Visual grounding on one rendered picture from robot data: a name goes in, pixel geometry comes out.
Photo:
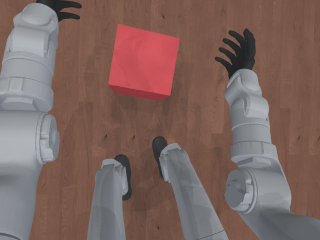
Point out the robot left upper arm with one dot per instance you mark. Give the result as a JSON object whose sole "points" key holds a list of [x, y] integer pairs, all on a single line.
{"points": [[28, 140]]}

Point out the left robot forearm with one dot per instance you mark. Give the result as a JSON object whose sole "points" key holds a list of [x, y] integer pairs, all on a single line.
{"points": [[29, 60]]}

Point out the robot left shin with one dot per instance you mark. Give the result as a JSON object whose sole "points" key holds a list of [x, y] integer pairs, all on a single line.
{"points": [[107, 162]]}

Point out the carton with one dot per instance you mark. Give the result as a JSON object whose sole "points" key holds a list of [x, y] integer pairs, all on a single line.
{"points": [[143, 63]]}

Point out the robot right thigh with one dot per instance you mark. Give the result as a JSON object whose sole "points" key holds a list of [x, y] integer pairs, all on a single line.
{"points": [[198, 217]]}

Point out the robot left hand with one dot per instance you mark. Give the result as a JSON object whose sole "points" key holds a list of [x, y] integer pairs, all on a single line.
{"points": [[58, 5]]}

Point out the robot right hand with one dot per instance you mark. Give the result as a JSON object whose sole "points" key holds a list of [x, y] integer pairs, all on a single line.
{"points": [[245, 54]]}

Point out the right robot forearm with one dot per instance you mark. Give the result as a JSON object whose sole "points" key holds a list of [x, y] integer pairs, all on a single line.
{"points": [[250, 126]]}

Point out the robot right upper arm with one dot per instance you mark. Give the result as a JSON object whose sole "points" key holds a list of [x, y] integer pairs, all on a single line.
{"points": [[262, 198]]}

